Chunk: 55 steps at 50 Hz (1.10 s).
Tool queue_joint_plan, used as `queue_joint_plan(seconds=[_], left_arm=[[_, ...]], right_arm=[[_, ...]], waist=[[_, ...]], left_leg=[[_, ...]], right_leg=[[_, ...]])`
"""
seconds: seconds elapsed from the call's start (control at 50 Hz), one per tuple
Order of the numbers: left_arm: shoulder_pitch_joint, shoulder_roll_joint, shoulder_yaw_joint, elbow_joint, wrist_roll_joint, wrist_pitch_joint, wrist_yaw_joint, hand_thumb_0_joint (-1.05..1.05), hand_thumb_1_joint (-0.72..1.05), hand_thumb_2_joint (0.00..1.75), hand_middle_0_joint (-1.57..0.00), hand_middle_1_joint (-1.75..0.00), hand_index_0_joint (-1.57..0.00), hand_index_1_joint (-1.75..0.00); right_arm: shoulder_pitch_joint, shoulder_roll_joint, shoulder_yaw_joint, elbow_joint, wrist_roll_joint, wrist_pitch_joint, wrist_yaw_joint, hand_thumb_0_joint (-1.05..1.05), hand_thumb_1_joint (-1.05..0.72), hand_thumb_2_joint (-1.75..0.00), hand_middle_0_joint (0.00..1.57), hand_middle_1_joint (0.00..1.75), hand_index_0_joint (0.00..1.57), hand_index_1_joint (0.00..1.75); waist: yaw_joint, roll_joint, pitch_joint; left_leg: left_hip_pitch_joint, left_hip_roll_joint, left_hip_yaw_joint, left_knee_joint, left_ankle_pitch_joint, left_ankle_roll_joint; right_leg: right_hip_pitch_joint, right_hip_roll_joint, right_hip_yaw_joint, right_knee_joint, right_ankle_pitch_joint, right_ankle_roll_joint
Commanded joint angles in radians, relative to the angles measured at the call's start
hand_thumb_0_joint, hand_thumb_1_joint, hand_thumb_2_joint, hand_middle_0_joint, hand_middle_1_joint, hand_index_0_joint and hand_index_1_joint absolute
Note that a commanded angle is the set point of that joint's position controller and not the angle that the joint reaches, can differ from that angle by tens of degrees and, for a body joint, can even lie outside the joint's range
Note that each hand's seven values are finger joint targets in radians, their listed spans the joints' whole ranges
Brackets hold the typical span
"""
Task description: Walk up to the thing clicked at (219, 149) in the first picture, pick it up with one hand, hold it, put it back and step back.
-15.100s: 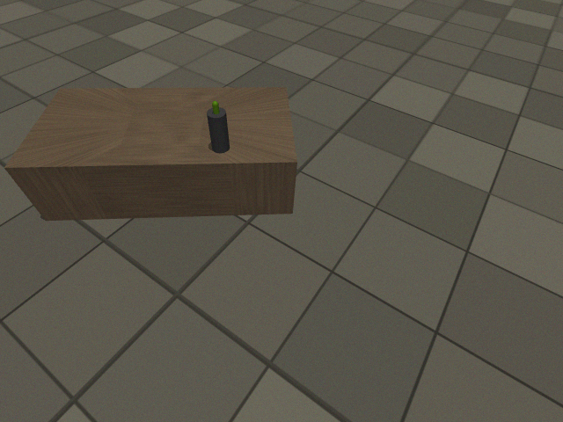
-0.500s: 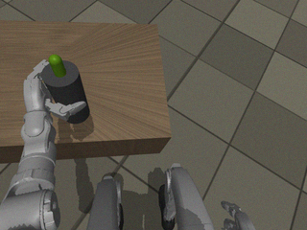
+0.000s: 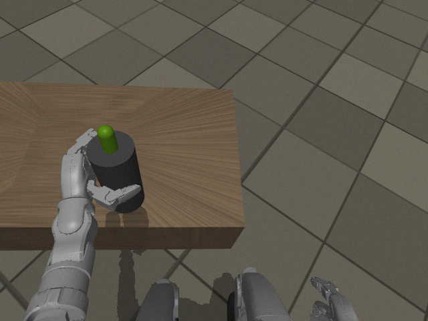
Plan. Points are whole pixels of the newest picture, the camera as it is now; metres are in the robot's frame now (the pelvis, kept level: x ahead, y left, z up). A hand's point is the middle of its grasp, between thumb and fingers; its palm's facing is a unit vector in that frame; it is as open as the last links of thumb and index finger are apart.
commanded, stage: lift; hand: left
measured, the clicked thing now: (117, 169) +0.38 +0.17 +0.03
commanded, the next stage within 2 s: hold in 0.64 s
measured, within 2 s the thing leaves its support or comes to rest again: neither
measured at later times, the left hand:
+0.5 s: hand (108, 163) +0.37 +0.17 +0.07, palm faces +0.11 -0.99 -0.02, open 11.0 cm
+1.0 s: hand (105, 161) +0.36 +0.17 +0.09, palm faces +0.12 -0.99 -0.01, open 10.9 cm
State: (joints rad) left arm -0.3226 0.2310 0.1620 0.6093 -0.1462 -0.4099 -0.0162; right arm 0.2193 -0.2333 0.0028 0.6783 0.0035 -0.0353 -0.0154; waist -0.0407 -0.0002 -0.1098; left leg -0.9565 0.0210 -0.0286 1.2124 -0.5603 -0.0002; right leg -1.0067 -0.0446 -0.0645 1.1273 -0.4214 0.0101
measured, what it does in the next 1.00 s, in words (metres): rises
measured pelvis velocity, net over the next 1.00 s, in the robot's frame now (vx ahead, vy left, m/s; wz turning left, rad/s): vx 0.02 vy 0.00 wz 0.00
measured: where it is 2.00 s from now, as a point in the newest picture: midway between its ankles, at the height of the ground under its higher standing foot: outside the picture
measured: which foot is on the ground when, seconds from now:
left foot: down 0.00-1.00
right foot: down 0.00-1.00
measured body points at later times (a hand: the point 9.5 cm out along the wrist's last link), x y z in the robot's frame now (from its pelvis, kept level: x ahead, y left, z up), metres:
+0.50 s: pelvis +0.02 +0.00 +0.04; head +0.09 +0.01 +0.48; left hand +0.35 +0.22 +0.07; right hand +0.15 -0.24 -0.08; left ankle +0.01 +0.11 -0.64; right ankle +0.07 -0.13 -0.64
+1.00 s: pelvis +0.02 +0.00 +0.05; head +0.08 +0.01 +0.50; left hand +0.35 +0.22 +0.09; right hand +0.15 -0.25 -0.06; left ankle +0.01 +0.11 -0.64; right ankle +0.07 -0.13 -0.64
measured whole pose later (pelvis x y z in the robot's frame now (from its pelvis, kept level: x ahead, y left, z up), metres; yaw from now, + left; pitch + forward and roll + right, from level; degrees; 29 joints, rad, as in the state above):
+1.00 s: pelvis +0.02 +0.00 +0.05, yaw +0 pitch +8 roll -1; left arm -0.14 0.20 0.12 0.46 -0.16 -0.37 -0.02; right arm 0.23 -0.21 0.00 0.66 0.00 -0.03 -0.03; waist -0.02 0.00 -0.04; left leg -0.58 0.03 -0.02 0.91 -0.48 -0.01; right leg -0.64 -0.03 -0.06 0.85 -0.36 0.01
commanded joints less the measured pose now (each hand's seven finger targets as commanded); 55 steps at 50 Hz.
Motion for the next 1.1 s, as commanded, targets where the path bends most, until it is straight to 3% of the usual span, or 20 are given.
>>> queue_joint_plan(seconds=[0.0,0.02,0.08,0.12,0.16,0.2,0.26,0.42,0.44,0.48,0.52,0.56,0.58,0.66,0.68,0.78,0.84,0.92,0.94,1.08], left_arm=[[-0.320,0.147,0.036,-0.321,-0.024,-0.091,-0.004,0.00,-0.07,1.32,-1.32,-1.49,-1.33,-1.51],[-0.362,0.154,0.025,-0.390,-0.021,-0.093,-0.002,0.00,-0.08,1.32,-1.31,-1.50,-1.33,-1.50],[-0.239,0.092,0.015,-0.271,-0.033,-0.072,0.000,0.00,-0.08,1.32,-1.31,-1.49,-1.33,-1.50],[-0.292,0.146,0.053,-0.357,-0.035,-0.085,0.007,0.00,-0.09,1.32,-1.30,-1.49,-1.33,-1.50],[-0.285,0.114,0.012,-0.387,-0.031,-0.082,0.004,0.00,-0.10,1.31,-1.30,-1.49,-1.33,-1.50],[-0.281,0.147,0.037,-0.392,-0.025,-0.079,0.006,0.00,-0.09,1.32,-1.29,-1.48,-1.31,-1.49],[-0.227,0.089,0.013,-0.354,-0.037,-0.079,-0.001,0.00,-0.10,1.31,-1.29,-1.48,-1.31,-1.49],[-0.195,0.083,0.005,-0.374,-0.040,-0.066,-0.006,0.00,-0.10,1.29,-1.26,-1.45,-1.28,-1.45],[-0.235,0.119,0.022,-0.441,-0.042,-0.071,-0.004,0.00,-0.12,1.27,-1.25,-1.44,-1.28,-1.45],[-0.173,0.070,-0.005,-0.377,-0.046,-0.061,-0.013,0.00,-0.11,1.27,-1.24,-1.44,-1.26,-1.44],[-0.188,0.108,0.031,-0.412,-0.046,-0.067,-0.008,0.00,-0.12,1.27,-1.24,-1.43,-1.26,-1.44],[-0.194,0.118,0.031,-0.438,-0.039,-0.068,-0.005,0.00,-0.11,1.27,-1.24,-1.43,-1.26,-1.44],[-0.127,0.071,0.007,-0.361,-0.040,-0.059,-0.006,0.00,-0.11,1.27,-1.24,-1.44,-1.26,-1.44],[-0.160,0.109,0.029,-0.421,-0.038,-0.069,-0.001,0.00,-0.10,1.27,-1.23,-1.42,-1.25,-1.43],[-0.138,0.071,-0.005,-0.388,-0.038,-0.063,-0.008,0.00,-0.12,1.27,-1.23,-1.42,-1.24,-1.43],[-0.179,0.117,0.039,-0.444,-0.037,-0.070,-0.002,0.00,-0.14,1.23,-1.19,-1.39,-1.21,-1.41],[-0.116,0.064,0.006,-0.394,-0.041,-0.063,-0.003,0.00,-0.13,1.23,-1.19,-1.39,-1.21,-1.40],[-0.200,0.132,0.030,-0.496,-0.032,-0.077,0.001,0.00,-0.11,1.24,-1.20,-1.40,-1.22,-1.41],[-0.123,0.081,-0.001,-0.428,-0.032,-0.066,-0.002,0.00,-0.12,1.23,-1.21,-1.40,-1.22,-1.41],[-0.136,0.070,0.002,-0.414,-0.042,-0.053,-0.003,0.00,-0.10,1.25,-1.23,-1.42,-1.25,-1.43]], right_arm=[[0.040,-0.151,-0.047,-0.094,0.004,-0.033,-0.017,0.00,-0.92,-0.90,0.20,0.30,0.20,0.30],[0.042,-0.141,-0.045,-0.099,0.002,-0.031,-0.018,0.00,-0.92,-0.90,0.20,0.30,0.20,0.30],[0.029,-0.140,-0.042,-0.101,0.004,-0.034,-0.018,0.00,-0.92,-0.90,0.20,0.30,0.20,0.30],[0.033,-0.139,-0.044,-0.103,0.005,-0.034,-0.020,0.00,-0.92,-0.90,0.20,0.30,0.20,0.30],[0.031,-0.134,-0.040,-0.114,0.003,-0.033,-0.019,0.00,-0.92,-0.90,0.20,0.30,0.20,0.30],[0.028,-0.138,-0.044,-0.111,0.002,-0.032,-0.024,0.00,-0.92,-0.90,0.20,0.30,0.20,0.30],[0.027,-0.132,-0.042,-0.120,0.000,-0.035,-0.018,0.00,-0.92,-0.90,0.20,0.30,0.20,0.30],[0.017,-0.131,-0.044,-0.136,0.003,-0.032,-0.020,0.00,-0.92,-0.90,0.20,0.30,0.20,0.30],[0.025,-0.127,-0.043,-0.131,0.004,-0.032,-0.022,0.00,-0.92,-0.90,0.20,0.30,0.20,0.30],[0.019,-0.127,-0.041,-0.133,0.004,-0.031,-0.023,0.00,-0.92,-0.90,0.20,0.30,0.20,0.30],[0.018,-0.130,-0.046,-0.140,0.005,-0.032,-0.023,0.00,-0.92,-0.90,0.20,0.30,0.20,0.30],[0.017,-0.120,-0.044,-0.138,0.002,-0.028,-0.025,0.00,-0.92,-0.90,0.20,0.30,0.20,0.30],[0.015,-0.119,-0.039,-0.136,0.002,-0.030,-0.025,0.00,-0.92,-0.90,0.20,0.30,0.20,0.30],[0.010,-0.122,-0.046,-0.139,0.006,-0.034,-0.028,0.00,-0.92,-0.90,0.20,0.30,0.20,0.30],[0.013,-0.120,-0.042,-0.136,0.004,-0.034,-0.027,0.00,-0.92,-0.90,0.20,0.30,0.20,0.30],[0.008,-0.122,-0.048,-0.139,0.002,-0.035,-0.027,0.00,-0.92,-0.90,0.20,0.30,0.20,0.30],[-0.003,-0.117,-0.042,-0.143,0.001,-0.035,-0.025,0.00,-0.92,-0.90,0.20,0.30,0.20,0.30],[0.008,-0.123,-0.048,-0.133,0.004,-0.036,-0.030,0.00,-0.92,-0.91,0.20,0.30,0.20,0.30],[0.010,-0.113,-0.041,-0.132,0.000,-0.033,-0.029,0.00,-0.92,-0.91,0.20,0.30,0.20,0.30],[0.007,-0.121,-0.045,-0.127,0.005,-0.040,-0.028,0.00,-0.92,-0.91,0.20,0.30,0.20,0.30]], waist=[[0.000,0.064,-0.420],[-0.005,0.087,-0.433],[-0.006,0.023,-0.340],[0.009,0.053,-0.387],[-0.001,0.062,-0.378],[0.005,0.073,-0.355],[0.006,0.045,-0.351],[0.006,0.047,-0.307],[0.011,0.058,-0.324],[0.006,0.031,-0.309],[0.017,0.023,-0.312],[0.018,0.040,-0.319],[0.011,0.017,-0.284],[0.016,0.044,-0.279],[0.006,0.029,-0.273],[0.018,0.048,-0.284],[0.010,0.026,-0.239],[0.018,0.072,-0.270],[0.007,0.035,-0.270],[0.012,0.042,-0.243]], left_leg=[[0.245,-0.024,-0.014,-0.237,0.267,-0.001],[0.263,-0.026,-0.010,-0.243,0.272,-0.001],[0.242,-0.024,-0.013,-0.272,0.262,0.001],[0.275,-0.024,-0.009,-0.280,0.294,-0.001],[0.303,-0.022,-0.011,-0.300,0.306,-0.005],[0.325,-0.023,-0.008,-0.310,0.321,-0.006],[0.325,-0.020,-0.015,-0.326,0.351,-0.010],[0.383,-0.017,-0.015,-0.372,0.367,-0.014],[0.383,-0.020,-0.008,-0.374,0.350,-0.009],[0.380,-0.017,-0.008,-0.380,0.373,-0.010],[0.383,-0.021,-0.004,-0.390,0.367,-0.006],[0.391,-0.027,0.009,-0.393,0.352,-0.002],[0.385,-0.023,0.005,-0.400,0.359,-0.005],[0.414,-0.025,0.010,-0.416,0.350,-0.003],[0.410,-0.023,0.006,-0.417,0.359,-0.005],[0.421,-0.027,0.012,-0.430,0.349,-0.003],[0.414,-0.025,0.009,-0.444,0.337,-0.004],[0.461,-0.025,0.011,-0.455,0.352,-0.007],[0.457,-0.024,0.009,-0.452,0.365,-0.005],[0.466,-0.020,0.008,-0.468,0.409,-0.011]], right_leg=[[0.344,0.033,0.023,-0.163,0.214,-0.033],[0.356,0.034,0.025,-0.172,0.220,-0.033],[0.374,0.039,0.018,-0.201,0.211,-0.028],[0.411,0.036,0.022,-0.203,0.239,-0.030],[0.414,0.039,0.019,-0.211,0.243,-0.034],[0.413,0.039,0.020,-0.223,0.253,-0.034],[0.447,0.040,0.013,-0.231,0.270,-0.036],[0.472,0.043,0.011,-0.272,0.278,-0.036],[0.503,0.042,0.016,-0.280,0.272,-0.034],[0.510,0.042,0.015,-0.284,0.293,-0.035],[0.548,0.040,0.019,-0.299,0.296,-0.031],[0.574,0.037,0.028,-0.315,0.294,-0.029],[0.563,0.039,0.022,-0.314,0.294,-0.030],[0.567,0.037,0.026,-0.331,0.293,-0.029],[0.572,0.038,0.024,-0.330,0.296,-0.030],[0.603,0.037,0.027,-0.350,0.297,-0.027],[0.593,0.040,0.022,-0.361,0.281,-0.027],[0.605,0.039,0.023,-0.364,0.290,-0.029],[0.622,0.040,0.021,-0.368,0.303,-0.028],[0.631,0.041,0.019,-0.374,0.337,-0.031]])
